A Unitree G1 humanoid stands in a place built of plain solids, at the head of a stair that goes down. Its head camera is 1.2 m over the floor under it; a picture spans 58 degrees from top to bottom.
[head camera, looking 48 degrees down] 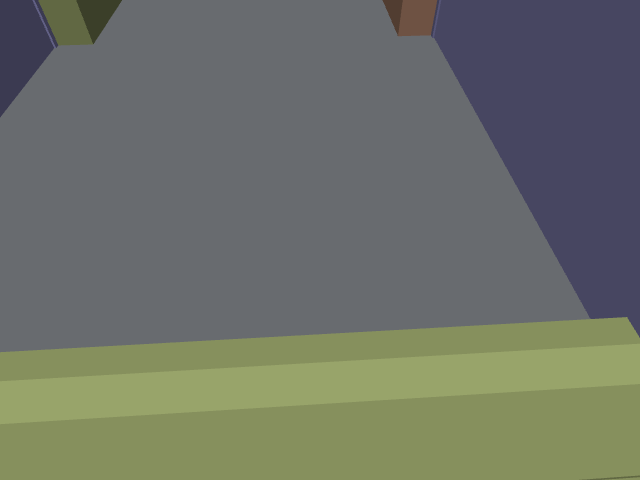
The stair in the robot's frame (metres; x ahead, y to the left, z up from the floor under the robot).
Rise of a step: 0.22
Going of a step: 0.23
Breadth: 3.69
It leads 4 degrees to the left of straight ahead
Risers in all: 3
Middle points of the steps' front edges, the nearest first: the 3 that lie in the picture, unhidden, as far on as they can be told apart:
0.44 0.46 0.00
0.67 0.48 -0.21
0.90 0.49 -0.43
